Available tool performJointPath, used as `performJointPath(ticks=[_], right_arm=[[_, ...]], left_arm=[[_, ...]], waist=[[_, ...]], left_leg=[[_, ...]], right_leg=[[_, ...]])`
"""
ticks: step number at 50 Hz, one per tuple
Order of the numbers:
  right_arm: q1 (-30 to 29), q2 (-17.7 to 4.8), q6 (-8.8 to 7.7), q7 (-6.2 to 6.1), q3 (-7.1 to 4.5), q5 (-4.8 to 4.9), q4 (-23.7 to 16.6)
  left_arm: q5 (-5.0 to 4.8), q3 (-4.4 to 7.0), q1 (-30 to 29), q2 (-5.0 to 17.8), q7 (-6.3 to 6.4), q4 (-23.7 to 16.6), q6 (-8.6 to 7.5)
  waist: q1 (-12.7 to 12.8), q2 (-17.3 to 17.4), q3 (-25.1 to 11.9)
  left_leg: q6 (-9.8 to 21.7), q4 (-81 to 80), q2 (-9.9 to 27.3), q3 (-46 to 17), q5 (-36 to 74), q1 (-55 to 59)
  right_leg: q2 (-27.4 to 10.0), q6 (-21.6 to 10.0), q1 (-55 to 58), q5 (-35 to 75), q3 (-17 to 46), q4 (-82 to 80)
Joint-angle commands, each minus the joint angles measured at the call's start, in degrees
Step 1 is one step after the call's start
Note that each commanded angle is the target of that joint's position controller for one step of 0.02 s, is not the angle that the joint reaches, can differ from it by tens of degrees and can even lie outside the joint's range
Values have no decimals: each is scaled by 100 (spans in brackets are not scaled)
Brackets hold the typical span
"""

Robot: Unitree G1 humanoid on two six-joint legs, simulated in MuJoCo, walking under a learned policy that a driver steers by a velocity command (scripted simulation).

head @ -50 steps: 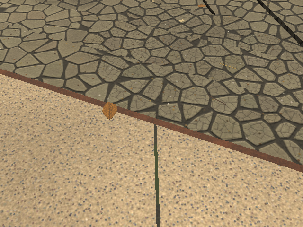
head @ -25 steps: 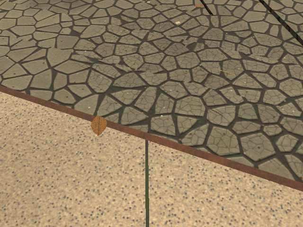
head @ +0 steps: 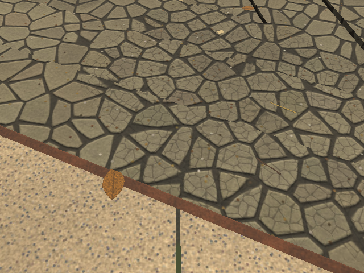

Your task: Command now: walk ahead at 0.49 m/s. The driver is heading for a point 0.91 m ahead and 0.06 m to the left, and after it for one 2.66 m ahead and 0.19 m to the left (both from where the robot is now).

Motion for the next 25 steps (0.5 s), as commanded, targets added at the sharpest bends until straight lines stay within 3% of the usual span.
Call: performJointPath(ticks=[1,3,6,10,14,18,20,21,22,23,24,25], right_arm=[[712,-217,-103,-46,1,57,98],[1054,-266,-181,-83,20,73,240],[1374,-465,-209,-99,10,86,325],[1753,-410,-186,-91,70,89,379],[2114,-400,-185,-123,106,81,488],[2136,-420,-141,-194,135,17,595],[1893,-542,-127,-241,99,30,571],[1801,-576,-110,-247,91,106,559],[1910,-397,-111,-261,145,203,421],[3085,257,-18,-263,264,515,563],[2854,-262,86,-301,120,342,706],[2182,-263,113,-272,102,196,515]], left_arm=[[139,76,223,241,-63,-293,43],[163,79,194,153,-115,-319,161],[171,82,-496,218,-162,-579,265],[107,50,-1517,255,-190,-943,266],[71,-18,-2137,165,-181,-1137,227],[76,-27,-1953,184,-85,-1071,108],[110,75,-931,408,-13,-702,4],[177,125,-252,514,21,-461,-88],[305,214,498,929,55,-293,-156],[239,262,503,1221,13,-318,-123],[-57,253,285,1037,-23,-448,-16],[-80,152,-368,736,-9,-532,24]], waist=[[15,298,-366],[95,333,-302],[58,363,-42],[-154,399,163],[-326,460,245],[-233,653,80],[185,666,-349],[499,458,-652],[608,12,-1364],[139,-1150,-2490],[224,-231,-2649],[84,-248,-1746]], left_leg=[[616,-1916,1618,-2011,201,1221],[622,-1992,1503,-1689,831,1113],[643,-2218,1418,-1368,947,1164],[571,-2297,1262,-1065,1421,1449],[495,-2094,1237,-785,2381,1868],[330,-1212,1274,-557,4288,2194],[177,-150,1186,-584,4814,2331],[33,795,970,-458,4174,2059],[-122,2221,666,-324,1938,1038],[-305,4302,-212,-337,-2967,-381],[-297,4535,-59,-1095,-2581,-369],[-334,4419,109,-1076,-2212,-580]], right_leg=[[-521,-7,-1354,503,293,119],[-525,95,-1314,549,180,-120],[-646,247,-1906,1015,23,-639],[-641,388,-2293,1746,-174,-1797],[-406,327,-2076,2126,-421,-2815],[-38,89,-1257,1838,-545,-3375],[242,-97,-281,1782,-515,-3833],[119,-176,606,2769,-457,-4442],[-1003,-372,2069,5262,428,-3933],[-2738,-1551,3683,7834,2266,-3628],[-2454,-1568,3052,7022,2255,-3957],[-2170,-1391,2161,5967,1745,-4381]])
Velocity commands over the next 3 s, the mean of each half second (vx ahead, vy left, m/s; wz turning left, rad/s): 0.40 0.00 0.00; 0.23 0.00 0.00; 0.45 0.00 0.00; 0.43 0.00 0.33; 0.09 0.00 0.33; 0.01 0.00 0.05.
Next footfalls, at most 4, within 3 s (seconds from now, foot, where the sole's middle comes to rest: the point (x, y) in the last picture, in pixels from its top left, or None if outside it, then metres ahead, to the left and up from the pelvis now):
0.42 right None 0.41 -0.10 -0.77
0.92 left None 0.33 0.07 -0.77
1.36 right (228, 229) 0.61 -0.15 -0.77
1.92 left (183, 165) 0.92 0.03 -0.81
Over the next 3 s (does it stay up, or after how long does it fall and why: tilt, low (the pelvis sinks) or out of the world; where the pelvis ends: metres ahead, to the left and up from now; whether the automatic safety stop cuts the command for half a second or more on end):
stays up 0.96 -0.04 -0.02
